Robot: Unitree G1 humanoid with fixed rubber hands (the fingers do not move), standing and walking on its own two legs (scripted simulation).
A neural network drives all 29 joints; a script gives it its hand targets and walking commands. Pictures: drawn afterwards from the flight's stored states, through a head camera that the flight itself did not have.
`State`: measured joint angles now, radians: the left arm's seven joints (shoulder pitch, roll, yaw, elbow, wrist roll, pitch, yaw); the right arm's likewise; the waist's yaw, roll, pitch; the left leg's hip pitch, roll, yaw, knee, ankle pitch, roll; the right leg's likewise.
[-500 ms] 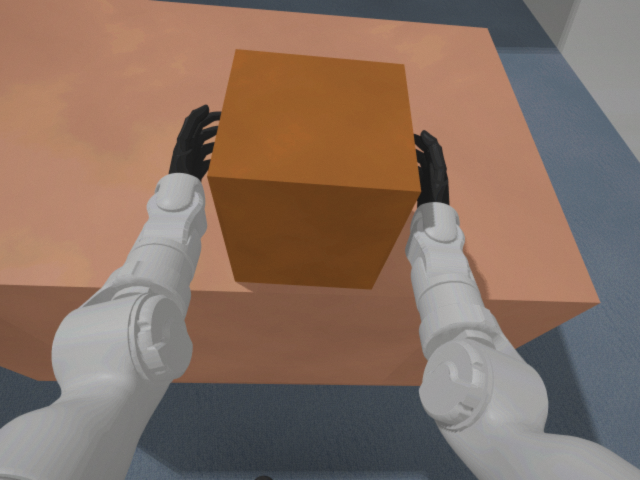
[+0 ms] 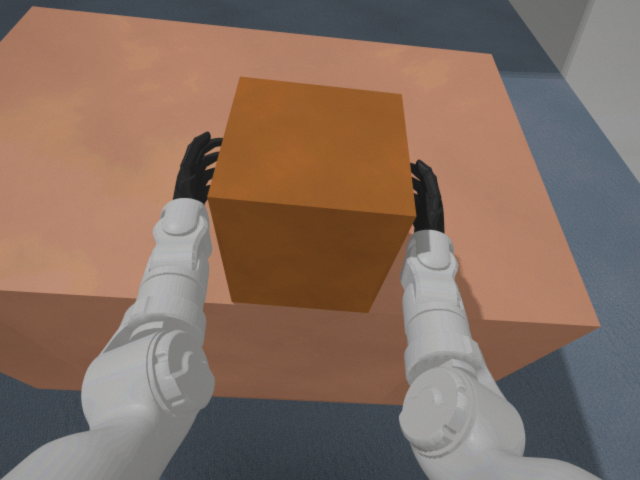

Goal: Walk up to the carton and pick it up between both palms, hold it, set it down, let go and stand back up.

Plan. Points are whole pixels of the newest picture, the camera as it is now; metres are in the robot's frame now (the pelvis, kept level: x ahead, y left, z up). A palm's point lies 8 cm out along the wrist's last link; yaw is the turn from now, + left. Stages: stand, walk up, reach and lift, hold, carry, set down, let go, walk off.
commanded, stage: reach and lift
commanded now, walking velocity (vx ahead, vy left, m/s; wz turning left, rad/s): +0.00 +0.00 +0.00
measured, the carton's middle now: (310, 206) +0.46 +0.03 +0.03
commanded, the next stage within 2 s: none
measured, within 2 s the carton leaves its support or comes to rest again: leaves its support in 1.26 s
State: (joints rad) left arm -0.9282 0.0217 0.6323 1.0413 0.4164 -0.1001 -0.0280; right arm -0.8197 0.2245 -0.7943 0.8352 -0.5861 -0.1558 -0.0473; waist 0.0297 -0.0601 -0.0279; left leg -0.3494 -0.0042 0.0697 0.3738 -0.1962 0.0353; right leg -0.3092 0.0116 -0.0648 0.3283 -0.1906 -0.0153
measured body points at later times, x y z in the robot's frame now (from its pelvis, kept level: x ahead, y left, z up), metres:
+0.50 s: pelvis +0.00 +0.00 +0.00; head +0.07 +0.03 +0.44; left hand +0.45 +0.19 +0.07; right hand +0.43 -0.12 +0.07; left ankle -0.02 +0.09 -0.75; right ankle -0.03 -0.11 -0.75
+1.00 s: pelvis +0.00 +0.00 +0.00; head +0.07 +0.03 +0.44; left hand +0.44 +0.19 +0.07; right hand +0.43 -0.12 +0.07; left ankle -0.01 +0.09 -0.75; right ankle -0.03 -0.11 -0.75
